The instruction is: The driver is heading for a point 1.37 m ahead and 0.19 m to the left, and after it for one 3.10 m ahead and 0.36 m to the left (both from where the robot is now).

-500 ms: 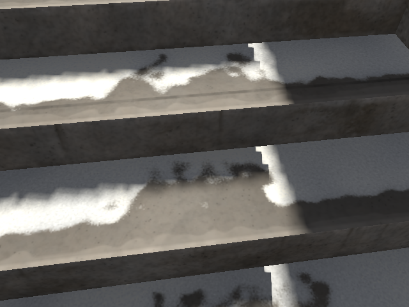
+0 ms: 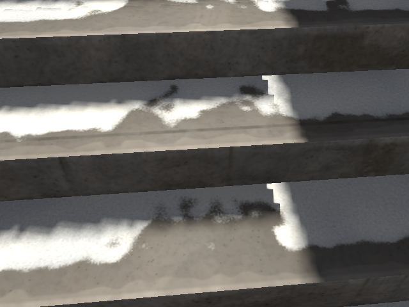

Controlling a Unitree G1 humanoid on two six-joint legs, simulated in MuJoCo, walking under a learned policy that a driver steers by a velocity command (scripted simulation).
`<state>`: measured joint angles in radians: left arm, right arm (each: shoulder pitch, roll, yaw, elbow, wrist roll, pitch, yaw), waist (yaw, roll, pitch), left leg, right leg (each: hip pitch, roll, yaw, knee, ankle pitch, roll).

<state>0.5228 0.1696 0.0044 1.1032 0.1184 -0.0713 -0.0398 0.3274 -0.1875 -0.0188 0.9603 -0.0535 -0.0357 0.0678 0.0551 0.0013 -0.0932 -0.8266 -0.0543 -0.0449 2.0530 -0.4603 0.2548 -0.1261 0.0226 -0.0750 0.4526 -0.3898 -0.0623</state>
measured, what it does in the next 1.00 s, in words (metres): climbs: left foot 0.17 m higher, then right foot 0.17 m higher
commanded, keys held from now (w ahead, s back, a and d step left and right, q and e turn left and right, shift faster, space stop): w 0.24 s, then no key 0.36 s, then w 0.18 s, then w+q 0.22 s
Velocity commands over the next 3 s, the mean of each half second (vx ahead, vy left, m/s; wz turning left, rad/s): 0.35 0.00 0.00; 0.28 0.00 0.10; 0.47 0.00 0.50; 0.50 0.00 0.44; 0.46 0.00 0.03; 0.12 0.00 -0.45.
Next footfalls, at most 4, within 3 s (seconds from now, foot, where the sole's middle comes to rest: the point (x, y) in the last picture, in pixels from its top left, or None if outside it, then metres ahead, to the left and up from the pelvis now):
0.20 left None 0.27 0.12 -0.60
0.94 right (303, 236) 0.63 -0.21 -0.43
1.58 left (204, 124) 0.88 0.08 -0.26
2.10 right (228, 12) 1.24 0.02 -0.10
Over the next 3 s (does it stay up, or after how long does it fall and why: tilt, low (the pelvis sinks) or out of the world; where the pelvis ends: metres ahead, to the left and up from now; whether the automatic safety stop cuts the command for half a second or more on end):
stays up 1.36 0.27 0.79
